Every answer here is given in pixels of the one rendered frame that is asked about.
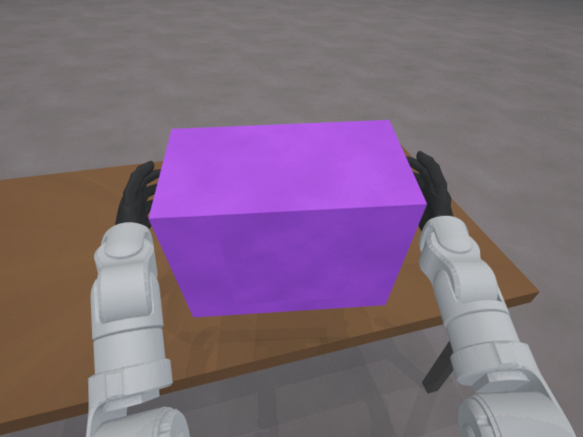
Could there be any carton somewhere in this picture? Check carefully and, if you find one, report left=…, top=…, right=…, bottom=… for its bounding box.
left=148, top=120, right=427, bottom=318

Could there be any left robot upper arm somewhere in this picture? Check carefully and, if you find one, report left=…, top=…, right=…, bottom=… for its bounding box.
left=92, top=407, right=189, bottom=437

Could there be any right robot forearm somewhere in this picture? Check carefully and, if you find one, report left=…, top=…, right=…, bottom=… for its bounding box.
left=419, top=216, right=576, bottom=437

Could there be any right robot hand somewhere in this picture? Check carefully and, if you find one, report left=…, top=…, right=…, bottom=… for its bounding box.
left=406, top=151, right=454, bottom=231

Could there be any left robot hand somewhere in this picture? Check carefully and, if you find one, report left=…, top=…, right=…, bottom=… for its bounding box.
left=115, top=161, right=161, bottom=229

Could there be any left robot forearm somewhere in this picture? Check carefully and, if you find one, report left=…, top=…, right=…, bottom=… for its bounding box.
left=86, top=222, right=173, bottom=437

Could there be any right robot upper arm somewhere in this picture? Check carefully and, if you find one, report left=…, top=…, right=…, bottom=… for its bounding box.
left=458, top=391, right=573, bottom=437

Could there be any table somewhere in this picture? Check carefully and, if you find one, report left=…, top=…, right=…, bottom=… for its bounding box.
left=0, top=144, right=539, bottom=435

